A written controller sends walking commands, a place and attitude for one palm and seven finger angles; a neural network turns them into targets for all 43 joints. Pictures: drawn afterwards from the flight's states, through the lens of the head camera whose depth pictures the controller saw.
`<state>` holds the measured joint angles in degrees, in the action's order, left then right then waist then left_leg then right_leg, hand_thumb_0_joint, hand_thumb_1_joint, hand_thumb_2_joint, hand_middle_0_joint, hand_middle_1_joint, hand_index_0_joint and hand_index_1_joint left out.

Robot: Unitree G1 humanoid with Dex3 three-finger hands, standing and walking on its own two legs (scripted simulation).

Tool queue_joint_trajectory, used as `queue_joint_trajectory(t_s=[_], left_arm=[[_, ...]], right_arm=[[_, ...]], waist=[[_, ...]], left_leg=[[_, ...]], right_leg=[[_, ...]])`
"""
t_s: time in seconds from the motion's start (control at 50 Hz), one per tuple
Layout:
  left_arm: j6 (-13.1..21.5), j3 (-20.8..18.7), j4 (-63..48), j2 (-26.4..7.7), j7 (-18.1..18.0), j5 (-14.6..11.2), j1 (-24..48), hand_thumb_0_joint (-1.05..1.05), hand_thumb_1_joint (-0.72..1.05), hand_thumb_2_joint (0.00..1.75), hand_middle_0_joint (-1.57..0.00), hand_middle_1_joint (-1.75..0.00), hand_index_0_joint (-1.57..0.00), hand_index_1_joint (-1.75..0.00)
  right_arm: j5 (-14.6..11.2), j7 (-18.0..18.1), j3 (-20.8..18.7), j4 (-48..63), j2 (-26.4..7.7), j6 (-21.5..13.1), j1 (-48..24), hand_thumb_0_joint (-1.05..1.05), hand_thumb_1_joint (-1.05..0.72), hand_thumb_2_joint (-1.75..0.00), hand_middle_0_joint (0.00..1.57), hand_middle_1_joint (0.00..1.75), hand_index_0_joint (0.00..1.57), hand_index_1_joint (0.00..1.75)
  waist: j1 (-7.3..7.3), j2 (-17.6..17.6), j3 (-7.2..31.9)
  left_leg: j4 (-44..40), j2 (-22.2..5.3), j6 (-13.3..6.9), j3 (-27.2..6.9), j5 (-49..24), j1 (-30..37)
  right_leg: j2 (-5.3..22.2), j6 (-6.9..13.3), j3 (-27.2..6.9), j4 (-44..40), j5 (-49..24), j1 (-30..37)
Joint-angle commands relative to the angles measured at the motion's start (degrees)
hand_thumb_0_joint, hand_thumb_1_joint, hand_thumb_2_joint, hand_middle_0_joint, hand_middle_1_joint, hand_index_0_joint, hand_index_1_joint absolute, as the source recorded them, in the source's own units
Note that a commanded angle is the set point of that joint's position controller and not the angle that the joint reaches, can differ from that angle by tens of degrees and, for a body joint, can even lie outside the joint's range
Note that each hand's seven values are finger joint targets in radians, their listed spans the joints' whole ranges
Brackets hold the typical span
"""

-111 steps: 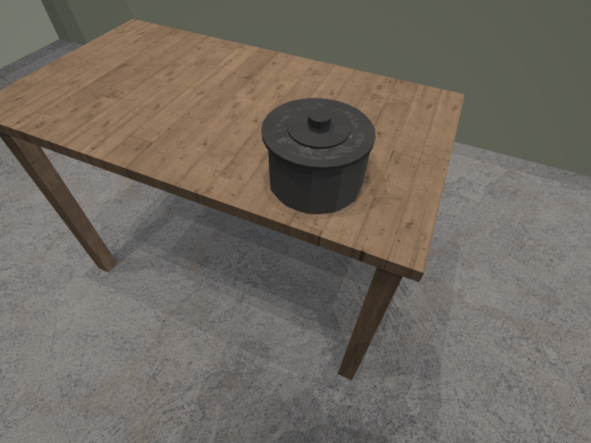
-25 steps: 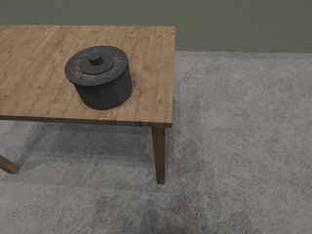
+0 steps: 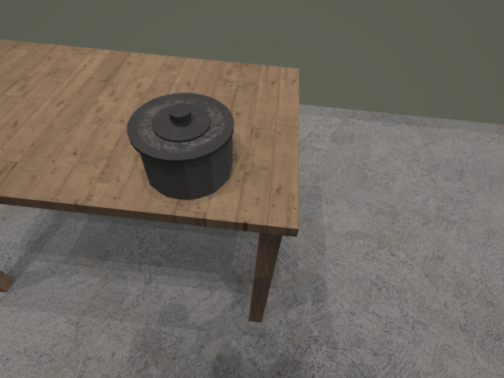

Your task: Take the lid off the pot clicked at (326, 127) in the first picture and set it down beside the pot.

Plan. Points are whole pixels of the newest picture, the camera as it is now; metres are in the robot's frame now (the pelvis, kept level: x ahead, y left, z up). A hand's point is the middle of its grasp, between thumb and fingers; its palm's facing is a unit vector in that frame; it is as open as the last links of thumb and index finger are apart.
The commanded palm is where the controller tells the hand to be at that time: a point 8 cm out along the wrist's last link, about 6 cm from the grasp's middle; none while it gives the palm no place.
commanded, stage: come to a stop and stand still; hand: left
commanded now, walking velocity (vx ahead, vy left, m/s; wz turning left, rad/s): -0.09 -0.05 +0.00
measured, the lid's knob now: (180, 113) +0.54 +0.17 +0.11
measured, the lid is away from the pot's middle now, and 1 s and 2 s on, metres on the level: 0.00 0.00 0.00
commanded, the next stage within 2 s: look again from close up in 0.60 s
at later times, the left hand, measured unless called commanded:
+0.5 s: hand out of the picture +0.03 +0.15 -0.17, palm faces +0.03 -0.98 -0.21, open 7.3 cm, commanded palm none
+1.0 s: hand out of the picture +0.06 +0.18 -0.17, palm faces +0.03 -0.97 -0.24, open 7.4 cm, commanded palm none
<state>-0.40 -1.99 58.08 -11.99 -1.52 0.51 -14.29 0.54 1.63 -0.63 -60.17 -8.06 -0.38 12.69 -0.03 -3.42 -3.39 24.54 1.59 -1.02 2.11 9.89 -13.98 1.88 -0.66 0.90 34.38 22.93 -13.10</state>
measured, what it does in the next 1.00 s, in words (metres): steps on the spot: right foot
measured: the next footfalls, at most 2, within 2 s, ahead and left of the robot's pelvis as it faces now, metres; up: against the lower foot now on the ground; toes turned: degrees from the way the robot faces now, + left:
right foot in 0.02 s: +0.03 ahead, -0.11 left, +0.00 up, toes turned -1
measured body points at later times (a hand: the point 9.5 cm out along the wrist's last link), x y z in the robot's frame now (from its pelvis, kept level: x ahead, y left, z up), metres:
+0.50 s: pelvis +0.02 -0.03 +0.00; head +0.03 -0.03 +0.45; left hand +0.03 +0.20 -0.15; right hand +0.01 -0.24 -0.16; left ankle +0.03 +0.11 -0.74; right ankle -0.01 -0.11 -0.74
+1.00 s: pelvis +0.04 +0.00 +0.00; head +0.04 -0.01 +0.44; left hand +0.06 +0.23 -0.16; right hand +0.05 -0.22 -0.17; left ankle +0.03 +0.11 -0.74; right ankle -0.01 -0.11 -0.74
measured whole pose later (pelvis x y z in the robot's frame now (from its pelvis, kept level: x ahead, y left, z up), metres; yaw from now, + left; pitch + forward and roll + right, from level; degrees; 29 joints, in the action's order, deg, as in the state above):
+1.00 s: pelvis +0.04 +0.00 +0.00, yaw +0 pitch +0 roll +0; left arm 0.7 0.1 59.4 -9.3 -2.8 0.8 -16.3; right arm 0.4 1.3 0.3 -61.0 -9.9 -1.2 16.0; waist -0.3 0.8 -0.4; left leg 31.0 0.7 -1.0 1.6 17.4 -13.6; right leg 0.4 0.6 1.3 30.7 20.9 -9.7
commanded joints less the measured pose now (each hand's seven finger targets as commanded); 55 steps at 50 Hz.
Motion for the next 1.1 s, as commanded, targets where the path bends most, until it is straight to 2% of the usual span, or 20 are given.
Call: queue_joint_trajectory(t_s=[0.0, 0.02, 0.08, 0.12, 0.18, 0.3, 0.58, 0.6, 0.62, 0.64, 0.66, 0.7, 0.74, 0.76, 0.78, 0.84, 0.86, 0.94, 0.98, 1.08], left_arm=[[0.79, -0.75, -1.07, -4.8, -0.39, 0.35, -5.76, 0.0, 0.9, 0.9, -0.2, -0.3, -0.2, -0.3], [0.83, -0.8, -1.43, -5.54, -0.41, 0.33, -4.86, 0.0, 0.9, 0.9, -0.2, -0.3, -0.2, -0.3], [1.24, -0.39, -1.68, -5.39, -0.44, 0.06, -2.37, 0.0, 0.9, 0.9, -0.2, -0.3, -0.2, -0.3], [1.46, -0.26, -1.67, -5.07, -0.46, 0.03, -1.81, 0.0, 0.9, 0.9, -0.2, -0.3, -0.2, -0.3], [1.76, -0.07, -0.71, -4.64, -0.46, -0.02, -2.79, 0.0, 0.9, 0.9, -0.2, -0.3, -0.2, -0.3], [2.19, 0.12, 1.11, -3.84, -0.62, -0.1, -4.06, 0.0, 0.9, 0.9, -0.2, -0.3, -0.2, -0.3], [2.33, 0.26, 3.66, -2.58, -0.85, -0.15, -5.72, 0.0, 0.9, 0.9, -0.2, -0.3, -0.2, -0.3], [3.7, 0.59, 5.25, -2.64, -3.15, 0.98, -10.43, 0.0, 0.9, 0.9, -0.2, -0.3, -0.2, -0.3], [4.08, 0.28, 2.11, -5.57, -2.76, 0.66, -7.84, 0.0, 0.9, 0.9, -0.2, -0.3, -0.2, -0.3], [4.04, 0.74, 1.12, -4.56, -2.14, 0.6, -5.95, 0.0, 0.9, 0.9, -0.2, -0.3, -0.2, -0.3], [3.43, 0.53, 0.5, -5.62, -1.7, 0.51, -3.67, 0.0, 0.9, 0.9, -0.2, -0.3, -0.2, -0.3], [3.31, 0.76, -0.64, -3.56, -1.79, 0.34, -3.39, 0.0, 0.9, 0.9, -0.2, -0.3, -0.2, -0.3], [3.18, 1.04, -0.6, -1.85, -1.77, 0.19, -4.6, 0.0, 0.9, 0.9, -0.2, -0.3, -0.2, -0.3], [2.49, 1.06, -0.44, -2.14, -1.45, 0.13, -4.25, 0.0, 0.9, 0.9, -0.2, -0.3, -0.2, -0.3], [2.25, 1.01, -0.34, -2.09, -1.52, 0.25, -5.16, 0.0, 0.9, 0.9, -0.2, -0.3, -0.2, -0.3], [2.21, 1.14, -0.01, -2.22, -1.58, 0.23, -6.49, 0.0, 0.9, 0.9, -0.2, -0.3, -0.2, -0.3], [1.88, 1.06, -0.11, -2.5, -1.34, 0.09, -6.0, 0.0, 0.9, 0.9, -0.2, -0.3, -0.2, -0.3], [1.85, 1.06, -0.44, -3.13, -1.54, 0.18, -6.18, 0.0, 0.9, 0.9, -0.2, -0.3, -0.2, -0.3], [1.43, 0.99, -0.9, -3.57, -1.39, 0.05, -5.41, 0.0, 0.9, 0.9, -0.2, -0.3, -0.2, -0.3], [1.39, 0.94, -0.91, -4.37, -1.3, 0.06, -5.17, 0.0, 0.9, 0.9, -0.2, -0.3, -0.2, -0.3]], right_arm=[[-0.39, 0.56, -2.15, 1.8, -8.06, -0.17, 2.23, 0.0, -0.9, -0.9, 0.2, 0.3, 0.2, 0.3], [-0.45, 0.3, -2.01, 1.91, -7.21, -0.02, 1.93, 0.0, -0.9, -0.9, 0.2, 0.3, 0.2, 0.3], [-0.16, 0.0, -2.02, 1.5, -6.18, 0.84, 1.39, 0.0, -0.9, -0.9, 0.2, 0.3, 0.2, 0.3], [0.01, -0.2, -1.73, 0.52, -5.88, 0.65, 2.76, 0.0, -0.9, -0.9, 0.2, 0.3, 0.2, 0.3], [0.0, -0.27, -1.32, -0.52, -5.98, 0.16, 2.18, 0.0, -0.9, -0.9, 0.2, 0.3, 0.2, 0.3], [-0.05, -0.1, -0.79, -2.31, -5.85, -0.32, 2.98, 0.0, -0.9, -0.9, 0.2, 0.3, 0.2, 0.3], [-0.11, 0.26, -0.5, -4.84, -4.71, -0.45, 5.62, 0.0, -0.9, -0.9, 0.2, 0.3, 0.2, 0.3], [-0.35, -0.06, -0.38, -0.2, -6.09, -1.45, 0.02, 0.0, -0.9, -0.9, 0.2, 0.3, 0.2, 0.3], [-0.14, -0.42, -0.07, 1.67, -3.01, -0.77, 3.63, 0.0, -0.9, -0.9, 0.2, 0.3, 0.2, 0.3], [0.09, -0.5, -0.4, 1.23, -3.26, -0.52, 4.08, 0.0, -0.9, -0.9, 0.2, 0.3, 0.2, 0.3], [0.29, -0.67, -0.35, 1.42, -3.0, -0.13, 6.4, 0.0, -0.9, -0.9, 0.2, 0.3, 0.2, 0.3], [0.27, -0.74, -0.49, 1.93, -4.55, -0.55, 7.25, 0.0, -0.9, -0.9, 0.2, 0.3, 0.2, 0.3], [0.3, -0.49, -0.41, 2.08, -5.69, -1.16, 7.81, 0.0, -0.9, -0.9, 0.2, 0.3, 0.2, 0.3], [0.34, -0.37, -0.23, 2.06, -5.84, -1.31, 7.22, 0.0, -0.9, -0.9, 0.2, 0.3, 0.2, 0.3], [0.27, -0.28, -0.21, 2.27, -6.18, -1.39, 6.62, 0.0, -0.9, -0.9, 0.2, 0.3, 0.2, 0.3], [0.0, -0.06, -0.16, 2.32, -6.81, -1.71, 6.45, 0.0, -0.9, -0.9, 0.2, 0.3, 0.2, 0.3], [0.09, -0.01, -0.14, 2.3, -6.96, -1.74, 6.35, 0.0, -0.9, -0.9, 0.2, 0.3, 0.2, 0.3], [0.01, 0.07, -0.09, 1.75, -7.37, -1.86, 5.59, 0.0, -0.9, -0.9, 0.2, 0.3, 0.2, 0.3], [0.07, 0.11, -0.12, 1.78, -7.92, -1.76, 5.18, 0.0, -0.9, -0.9, 0.2, 0.3, 0.2, 0.3], [0.01, 0.12, -0.17, 1.45, -8.28, -1.81, 4.21, 0.0, -0.9, -0.9, 0.2, 0.3, 0.2, 0.3]], waist=[[0.43, 2.79, 2.19], [0.05, 1.86, 1.85], [-0.86, -2.6, 0.48], [-1.29, -1.58, 1.51], [-0.44, 2.11, 1.61], [0.02, 3.28, 1.88], [0.23, 2.16, 0.0], [1.91, 2.24, 0.09], [-1.08, 0.5, 4.01], [-1.45, 4.63, 3.7], [-2.08, 3.8, 6.36], [-2.64, 1.25, 3.73], [-1.5, 0.72, 1.93], [-0.95, 6.74, 1.08], [-0.42, 6.83, -0.11], [-0.09, 1.24, 0.73], [0.05, 4.32, 1.18], [0.29, 2.1, 1.45], [0.34, 4.17, 0.98], [0.51, 3.96, 2.47]], left_leg=[[-1.52, -9.27, -1.48, -8.31, -11.3, 1.69], [-0.9, -7.49, -0.2, -6.55, -7.08, 1.1], [-0.17, -5.43, 1.2, -4.77, 0.62, 2.85], [-1.27, -5.67, 1.26, -4.94, -0.78, 4.57], [-2.88, -6.51, 1.0, -5.65, -2.99, 4.66], [-3.4, -6.85, 1.07, -5.6, -6.12, 4.89], [-3.42, -6.6, 1.08, -5.34, -6.21, 4.53], [10.45, -6.11, 1.84, -2.06, -4.66, -0.37], [11.47, -4.19, 0.83, -3.37, 8.75, -3.58], [11.88, -4.47, 0.75, -2.68, 9.66, -2.6], [8.66, -4.4, 1.42, -1.68, 6.76, 0.08], [6.3, -4.77, 0.65, -3.68, 1.79, 1.6], [4.36, -6.66, -0.5, -5.35, -3.72, 0.51], [2.29, -6.86, -0.72, -6.15, -4.04, 0.32], [2.06, -7.26, -1.24, -7.74, -5.2, -1.1], [2.27, -7.03, -1.4, -7.0, -7.16, -0.47], [1.21, -6.96, -1.45, -7.26, -7.61, 0.48], [1.56, -6.87, -1.65, -7.29, -9.99, 1.25], [0.74, -7.06, -1.72, -7.88, -9.74, 1.41], [0.67, -6.94, -1.61, -7.42, -11.6, 3.34]], right_leg=[[2.55, 1.21, -5.74, -13.73, -14.52, 2.1], [4.66, 2.22, -7.46, -14.0, -18.24, 1.44], [6.27, 3.94, -9.37, -16.08, -13.19, -3.76], [5.8, 4.03, -9.07, -16.42, -12.49, -3.64], [4.22, 3.05, -7.69, -16.34, -12.55, -1.9], [4.08, 2.84, -6.93, -16.26, -16.74, 0.53], [3.83, 2.84, -5.91, -17.18, -16.77, 1.31], [8.1, -0.47, -10.25, -15.88, -44.78, 3.02], [11.25, 1.9, -11.48, -14.64, -41.19, 6.17], [10.82, 5.05, -9.97, -14.67, -33.83, 3.74], [10.41, 7.28, -9.41, -14.12, -24.38, 3.36], [6.2, 5.76, -7.21, -13.0, -13.39, -2.0], [3.46, 4.46, -5.49, -10.91, -14.97, -1.58], [2.97, 4.15, -4.66, -9.62, -12.66, -1.56], [2.1, 3.79, -4.24, -9.02, -11.27, -1.13], [2.46, 3.69, -4.43, -9.1, -14.04, 0.38], [2.34, 3.52, -4.16, -8.58, -13.78, 0.37], [2.66, 3.2, -4.21, -8.68, -15.35, 0.99], [2.36, 2.87, -3.62, -8.47, -13.74, 0.55], [2.87, 2.61, -3.72, -8.8, -15.95, 1.37]])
